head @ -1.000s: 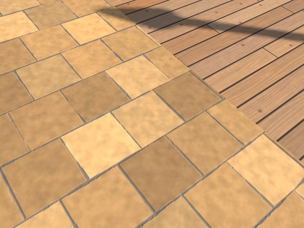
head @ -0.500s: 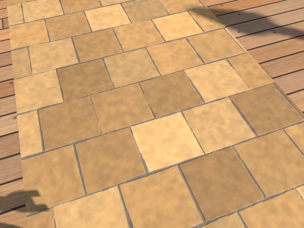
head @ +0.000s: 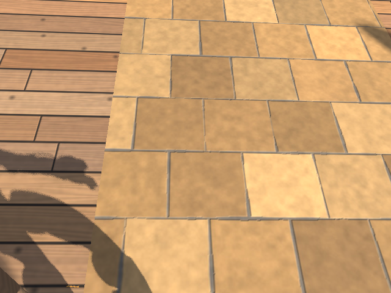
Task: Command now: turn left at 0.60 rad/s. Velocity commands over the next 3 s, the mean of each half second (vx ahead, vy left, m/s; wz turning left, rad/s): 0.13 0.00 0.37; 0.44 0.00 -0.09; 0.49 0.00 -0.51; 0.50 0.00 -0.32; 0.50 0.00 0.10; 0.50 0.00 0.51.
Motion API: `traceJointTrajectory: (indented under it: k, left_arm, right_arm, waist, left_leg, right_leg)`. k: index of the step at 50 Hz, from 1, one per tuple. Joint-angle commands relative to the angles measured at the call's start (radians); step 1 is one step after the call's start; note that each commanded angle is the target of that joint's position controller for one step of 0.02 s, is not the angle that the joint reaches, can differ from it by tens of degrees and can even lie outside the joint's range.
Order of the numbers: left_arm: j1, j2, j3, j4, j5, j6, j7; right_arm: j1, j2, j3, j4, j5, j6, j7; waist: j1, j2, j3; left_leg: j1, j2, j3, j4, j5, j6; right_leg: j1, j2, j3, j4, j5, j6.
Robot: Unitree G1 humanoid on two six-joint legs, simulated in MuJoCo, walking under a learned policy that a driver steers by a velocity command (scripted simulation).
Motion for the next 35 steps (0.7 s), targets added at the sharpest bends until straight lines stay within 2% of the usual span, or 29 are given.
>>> traceJointTrajectory:
  k: [1,2,4,7,10,11,13,15,16,18,19,20,21,22,23,24,25,27,31,32,35]
  left_arm:
    - [-0.042,0.108,0.031,-0.103,0.01,-0.009,0.02]
    - [-0.018,0.094,0.028,-0.093,0.008,-0.013,0.018]
    - [0.007,0.083,0.025,-0.094,0.0,-0.016,0.014]
    - [-0.009,0.069,0.017,-0.107,0.001,-0.018,0.013]
    - [-0.01,0.059,0.01,-0.112,-0.001,-0.021,0.006]
    - [-0.005,0.058,0.008,-0.114,-0.003,-0.024,0.002]
    - [-0.014,0.06,0.005,-0.125,-0.011,-0.035,-0.009]
    - [-0.012,0.06,0.003,-0.131,-0.019,-0.055,-0.02]
    - [0.001,0.056,0.002,-0.128,-0.022,-0.068,-0.025]
    - [0.073,0.034,-0.001,-0.098,-0.025,-0.092,-0.032]
    - [0.123,0.034,0.0,-0.08,-0.019,-0.101,-0.03]
    - [0.217,0.069,0.005,-0.063,-0.009,-0.109,-0.023]
    - [0.283,0.173,0.026,-0.044,0.008,-0.111,-0.024]
    - [0.286,0.173,0.033,-0.039,0.01,-0.117,-0.029]
    - [0.253,0.126,0.019,-0.046,-0.002,-0.12,-0.022]
    - [0.236,0.1,0.01,-0.053,-0.008,-0.12,-0.017]
    - [0.233,0.091,0.006,-0.053,-0.011,-0.117,-0.014]
    - [0.254,0.076,-0.003,-0.053,-0.006,-0.115,-0.01]
    - [0.287,0.094,-0.003,-0.056,-0.006,-0.098,-0.01]
    - [0.3,0.104,-0.002,-0.053,-0.007,-0.094,-0.01]
    - [0.342,0.138,0.004,-0.037,-0.017,-0.086,-0.015]
  right_arm:
    - [-0.017,-0.166,-0.042,-0.055,0.015,-0.032,-0.015]
    - [-0.018,-0.158,-0.035,-0.058,0.014,-0.025,-0.028]
    - [-0.03,-0.154,-0.031,-0.063,0.006,-0.022,-0.039]
    - [-0.022,-0.16,-0.031,-0.056,0.007,-0.016,-0.044]
    - [-0.025,-0.155,-0.026,-0.049,0.0,-0.01,-0.043]
    - [-0.011,-0.151,-0.024,-0.042,0.0,-0.008,-0.041]
    - [0.007,-0.151,-0.02,-0.028,0.004,-0.008,-0.034]
    - [0.017,-0.147,-0.014,-0.012,0.005,-0.011,-0.028]
    - [0.019,-0.145,-0.011,-0.004,0.007,-0.013,-0.026]
    - [-0.007,-0.131,-0.002,0.002,0.015,-0.017,-0.024]
    - [-0.013,-0.102,0.008,0.002,0.012,-0.023,-0.025]
    - [-0.035,-0.045,0.026,-0.008,0.008,-0.032,-0.024]
    - [-0.035,-0.016,0.032,-0.044,0.014,-0.049,-0.024]
    - [-0.087,-0.103,0.007,-0.057,0.029,-0.066,-0.032]
    - [-0.072,-0.133,-0.007,-0.042,0.04,-0.076,-0.029]
    - [-0.047,-0.119,-0.007,-0.019,0.033,-0.081,-0.023]
    - [-0.049,-0.109,-0.006,-0.016,0.024,-0.086,-0.017]
    - [-0.086,-0.07,0.003,-0.016,0.017,-0.097,-0.005]
    - [-0.188,-0.002,0.028,-0.042,0.006,-0.109,0.021]
    - [-0.215,0.008,0.033,-0.048,0.009,-0.113,0.029]
    - [-0.248,-0.005,0.032,-0.051,0.022,-0.121,0.048]
  waist:
    - [-0.009,0.141,-0.142]
    - [0.001,0.151,-0.15]
    - [0.006,0.168,-0.162]
    - [-0.009,0.167,-0.159]
    - [-0.028,0.182,-0.153]
    - [-0.037,0.182,-0.162]
    - [-0.056,0.203,-0.13]
    - [-0.057,0.212,-0.096]
    - [-0.049,0.204,-0.086]
    - [0.003,0.168,-0.069]
    - [0.027,0.144,-0.074]
    - [0.057,0.051,-0.095]
    - [0.042,-0.158,-0.088]
    - [0.068,-0.156,0.013]
    - [0.046,-0.105,0.059]
    - [0.03,-0.099,0.053]
    - [0.031,-0.094,0.043]
    - [0.047,-0.077,0.026]
    - [0.092,-0.051,0.0]
    - [0.102,-0.057,0.003]
    - [0.113,-0.077,0.009]
  left_leg:
    - [0.198,0.244,-0.312,-0.205,0.397,0.196]
    - [0.18,0.23,-0.306,-0.22,0.384,0.189]
    - [0.188,0.212,-0.302,-0.221,0.367,0.191]
    - [0.201,0.205,-0.325,-0.211,0.31,0.193]
    - [0.163,0.2,-0.339,-0.198,0.249,0.193]
    - [0.149,0.194,-0.351,-0.213,0.122,0.195]
    - [0.109,0.186,-0.4,-0.254,-0.169,0.198]
    - [0.083,0.188,-0.442,-0.272,-0.297,0.197]
    - [0.067,0.184,-0.451,-0.27,-0.327,0.192]
    - [-0.005,0.148,-0.439,-0.239,-0.369,0.162]
    - [-0.055,0.113,-0.416,-0.19,-0.355,0.131]
    - [-0.164,0.05,-0.33,-0.001,-0.336,0.074]
    - [-0.343,-0.085,-0.113,0.246,-0.298,0.006]
    - [-0.482,-0.041,-0.11,0.414,-0.343,-0.018]
    - [-0.525,0.002,-0.138,0.491,-0.261,-0.018]
    - [-0.545,0.024,-0.116,0.518,-0.193,-0.023]
    - [-0.562,0.047,-0.094,0.516,-0.125,-0.029]
    - [-0.526,0.077,-0.049,0.479,-0.01,-0.047]
    - [-0.445,0.084,0.023,0.253,0.138,-0.076]
    - [-0.406,0.077,0.035,0.183,0.165,-0.076]
    - [-0.295,0.049,0.066,0.064,0.207,-0.063]
  right_leg:
    - [-0.184,0.007,0.072,0.108,0.097,-0.003]
    - [-0.154,0.015,0.072,0.115,0.139,0.01]
    - [-0.14,0.029,0.073,0.056,0.183,0.026]
    - [-0.128,0.041,0.077,-0.078,0.195,0.042]
    - [-0.061,0.035,0.072,-0.176,0.19,0.044]
    - [-0.036,0.035,0.064,-0.208,0.19,0.038]
    - [-0.011,0.044,0.042,-0.27,0.165,0.02]
    - [0.026,0.052,0.027,-0.339,0.125,-0.005]
    - [0.065,0.057,0.018,-0.389,0.129,-0.02]
    - [0.218,0.066,-0.009,-0.575,0.246,-0.059]
    - [0.311,0.047,0.017,-0.63,0.267,-0.079]
    - [0.433,-0.084,0.17,-0.685,0.192,-0.123]
    - [0.492,-0.25,0.497,-0.806,-0.042,-0.248]
    - [0.437,-0.353,0.678,-0.881,-0.186,-0.345]
    - [0.424,-0.329,0.626,-0.882,-0.212,-0.332]
    - [0.451,-0.279,0.547,-0.879,-0.163,-0.296]
    - [0.477,-0.249,0.48,-0.882,-0.084,-0.271]
    - [0.468,-0.195,0.35,-0.9,0.108,-0.247]
    - [0.441,-0.144,0.195,-0.9,0.394,-0.254]
    - [0.427,-0.139,0.169,-0.895,0.439,-0.251]
    - [0.391,-0.16,0.144,-0.889,0.498,-0.248]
